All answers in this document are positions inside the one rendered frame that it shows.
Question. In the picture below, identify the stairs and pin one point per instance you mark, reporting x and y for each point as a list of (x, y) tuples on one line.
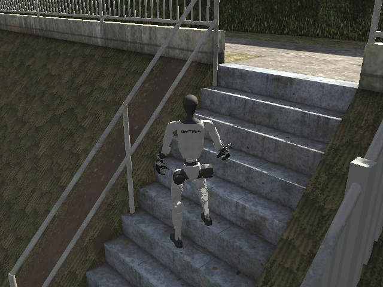
[(279, 128)]

